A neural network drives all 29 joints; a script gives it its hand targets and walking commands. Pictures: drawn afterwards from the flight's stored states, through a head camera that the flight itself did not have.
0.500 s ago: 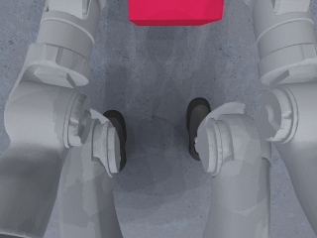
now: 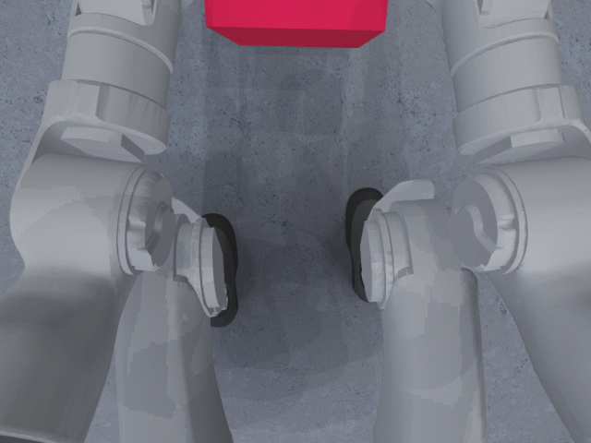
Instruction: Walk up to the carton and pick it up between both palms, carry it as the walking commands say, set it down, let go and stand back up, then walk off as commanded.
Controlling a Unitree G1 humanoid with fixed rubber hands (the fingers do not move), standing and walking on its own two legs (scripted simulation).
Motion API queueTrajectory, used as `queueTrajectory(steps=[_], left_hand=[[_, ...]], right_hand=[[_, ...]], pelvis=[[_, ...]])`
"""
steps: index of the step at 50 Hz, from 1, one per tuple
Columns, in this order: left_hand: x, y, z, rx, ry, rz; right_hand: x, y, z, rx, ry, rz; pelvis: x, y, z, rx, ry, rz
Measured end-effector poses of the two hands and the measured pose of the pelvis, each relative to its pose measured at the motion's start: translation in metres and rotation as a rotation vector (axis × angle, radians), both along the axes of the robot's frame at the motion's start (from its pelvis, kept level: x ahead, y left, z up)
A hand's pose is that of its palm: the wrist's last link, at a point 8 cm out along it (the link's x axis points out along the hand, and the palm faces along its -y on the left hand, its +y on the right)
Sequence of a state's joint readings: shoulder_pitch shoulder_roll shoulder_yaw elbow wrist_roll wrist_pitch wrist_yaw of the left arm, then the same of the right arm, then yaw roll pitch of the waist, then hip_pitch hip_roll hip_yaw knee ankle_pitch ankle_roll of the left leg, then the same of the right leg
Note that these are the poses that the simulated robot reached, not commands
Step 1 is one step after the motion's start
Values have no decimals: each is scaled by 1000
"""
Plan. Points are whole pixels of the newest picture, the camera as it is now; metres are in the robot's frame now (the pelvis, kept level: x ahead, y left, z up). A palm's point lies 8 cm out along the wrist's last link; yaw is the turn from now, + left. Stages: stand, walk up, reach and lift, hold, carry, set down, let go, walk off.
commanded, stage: reach and lift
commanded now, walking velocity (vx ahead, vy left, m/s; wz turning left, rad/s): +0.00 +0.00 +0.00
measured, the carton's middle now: out of the picture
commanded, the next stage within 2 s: none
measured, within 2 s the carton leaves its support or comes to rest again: neither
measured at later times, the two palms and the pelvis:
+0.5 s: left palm out of the picture +0.55 +0.07 -0.07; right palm out of the picture +0.54 -0.17 -0.06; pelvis -0.02 +0.00 +0.03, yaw +0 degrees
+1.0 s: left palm out of the picture +0.53 +0.07 -0.01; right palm out of the picture +0.52 -0.16 +0.01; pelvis -0.03 +0.00 +0.07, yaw -1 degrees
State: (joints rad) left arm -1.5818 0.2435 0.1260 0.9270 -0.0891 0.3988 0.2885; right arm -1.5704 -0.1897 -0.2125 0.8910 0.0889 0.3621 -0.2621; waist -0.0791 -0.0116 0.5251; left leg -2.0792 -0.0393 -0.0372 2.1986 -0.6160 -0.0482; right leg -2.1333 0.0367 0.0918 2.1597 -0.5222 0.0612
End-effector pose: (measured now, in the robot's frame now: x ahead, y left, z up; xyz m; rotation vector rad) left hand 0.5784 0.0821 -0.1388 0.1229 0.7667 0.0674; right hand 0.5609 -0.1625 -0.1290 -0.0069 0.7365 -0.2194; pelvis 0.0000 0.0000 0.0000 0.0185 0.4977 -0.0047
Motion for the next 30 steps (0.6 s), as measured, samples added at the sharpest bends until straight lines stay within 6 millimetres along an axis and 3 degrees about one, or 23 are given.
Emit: queueTrajectory(steps=[9, 30], left_hand=[[-9, -11, 21, -12, -6, 35], [-27, -17, 78, -3, -23, 48]], right_hand=[[-10, 1, 23, -113, -2, -86], [-26, -6, 79, -98, -21, -88]], pelvis=[[-6, 5, 4, -16, -40, -1], [-19, -1, 34, -1, -105, -9]])
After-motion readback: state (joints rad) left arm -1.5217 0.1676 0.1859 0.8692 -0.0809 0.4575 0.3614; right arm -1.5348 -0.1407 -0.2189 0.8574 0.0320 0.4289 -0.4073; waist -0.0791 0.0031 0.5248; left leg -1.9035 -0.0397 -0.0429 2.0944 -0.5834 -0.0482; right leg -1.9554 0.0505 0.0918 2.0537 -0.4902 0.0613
